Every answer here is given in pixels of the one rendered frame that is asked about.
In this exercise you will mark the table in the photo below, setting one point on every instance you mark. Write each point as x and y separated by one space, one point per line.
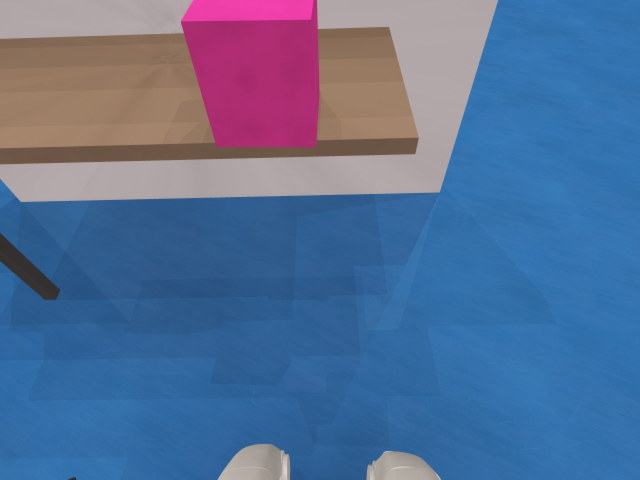
137 98

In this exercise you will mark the carton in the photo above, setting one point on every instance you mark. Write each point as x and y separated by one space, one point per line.
257 66

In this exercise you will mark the robot left thigh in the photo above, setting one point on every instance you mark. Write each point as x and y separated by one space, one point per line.
258 462

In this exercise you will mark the robot right thigh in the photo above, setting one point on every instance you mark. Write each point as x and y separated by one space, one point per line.
400 466

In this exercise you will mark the robot thigh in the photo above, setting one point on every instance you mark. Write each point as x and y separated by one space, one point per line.
400 466
258 462

